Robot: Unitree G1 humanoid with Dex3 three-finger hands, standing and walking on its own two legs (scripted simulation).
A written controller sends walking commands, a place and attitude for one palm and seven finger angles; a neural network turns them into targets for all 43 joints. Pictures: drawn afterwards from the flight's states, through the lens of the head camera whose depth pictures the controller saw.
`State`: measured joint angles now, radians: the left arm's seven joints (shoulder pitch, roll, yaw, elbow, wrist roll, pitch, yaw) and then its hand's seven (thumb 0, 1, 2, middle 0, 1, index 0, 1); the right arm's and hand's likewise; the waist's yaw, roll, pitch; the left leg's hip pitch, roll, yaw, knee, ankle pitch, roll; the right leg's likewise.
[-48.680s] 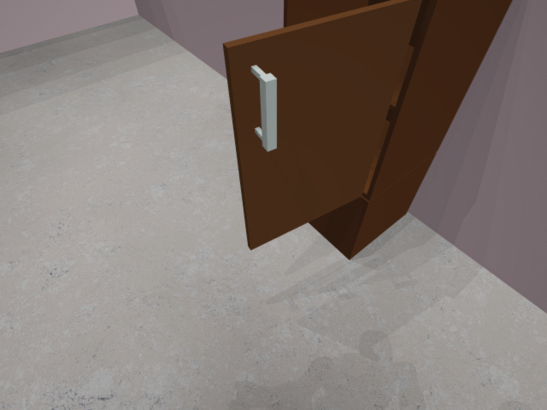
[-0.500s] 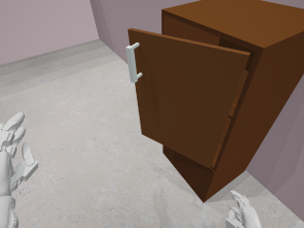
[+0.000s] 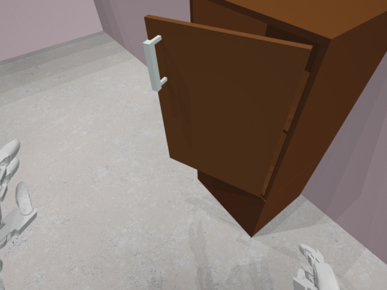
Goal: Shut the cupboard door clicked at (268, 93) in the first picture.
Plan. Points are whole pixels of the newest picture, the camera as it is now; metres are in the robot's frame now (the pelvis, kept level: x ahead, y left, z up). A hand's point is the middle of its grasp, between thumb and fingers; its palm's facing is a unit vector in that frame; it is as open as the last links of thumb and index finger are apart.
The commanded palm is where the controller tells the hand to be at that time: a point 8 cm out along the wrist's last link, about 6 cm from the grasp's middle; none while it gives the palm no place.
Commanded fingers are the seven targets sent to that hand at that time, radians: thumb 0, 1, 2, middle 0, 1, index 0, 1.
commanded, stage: step back with the hand held close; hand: left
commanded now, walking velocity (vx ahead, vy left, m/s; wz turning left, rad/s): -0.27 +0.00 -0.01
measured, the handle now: (157, 64) +0.66 +0.15 +0.14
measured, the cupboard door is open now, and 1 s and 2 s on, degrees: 24 24 24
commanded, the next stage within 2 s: stop stepping back and stand still in 0.98 s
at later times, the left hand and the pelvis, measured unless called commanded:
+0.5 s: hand out of the picture +0.11 +0.26 +0.15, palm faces +0.46 -0.78 -0.43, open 7.4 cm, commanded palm +0.05 +0.30 +0.18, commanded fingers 0.00 0.90 0.90 -0.20 -0.30 -0.20 -0.30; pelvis -0.09 +0.00 -0.02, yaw +1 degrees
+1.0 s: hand out of the picture +0.01 +0.29 +0.16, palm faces +0.50 -0.75 -0.43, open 7.4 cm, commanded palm -0.07 +0.32 +0.18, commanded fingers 0.00 0.90 0.90 -0.20 -0.30 -0.20 -0.30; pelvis -0.18 +0.01 -0.02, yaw +5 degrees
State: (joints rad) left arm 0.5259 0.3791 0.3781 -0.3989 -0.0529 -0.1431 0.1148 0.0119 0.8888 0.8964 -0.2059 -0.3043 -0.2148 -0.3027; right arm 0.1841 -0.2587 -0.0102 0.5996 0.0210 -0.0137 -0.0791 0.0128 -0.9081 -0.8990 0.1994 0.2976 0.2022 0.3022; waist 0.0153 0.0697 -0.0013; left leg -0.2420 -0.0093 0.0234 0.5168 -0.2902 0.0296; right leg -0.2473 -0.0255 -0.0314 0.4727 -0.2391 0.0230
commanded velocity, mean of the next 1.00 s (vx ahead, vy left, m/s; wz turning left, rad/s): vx -0.33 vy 0.00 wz -0.03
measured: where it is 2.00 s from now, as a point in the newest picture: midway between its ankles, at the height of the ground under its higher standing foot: outside the picture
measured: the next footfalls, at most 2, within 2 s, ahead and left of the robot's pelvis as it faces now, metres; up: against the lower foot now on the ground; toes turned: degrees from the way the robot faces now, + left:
right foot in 1.26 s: -0.33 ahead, -0.11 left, +0.00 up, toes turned -2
left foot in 1.38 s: -0.12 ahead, +0.10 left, +0.00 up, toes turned +2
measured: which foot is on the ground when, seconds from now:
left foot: down 0.00-1.00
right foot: down 0.00-0.94, up 0.96-1.00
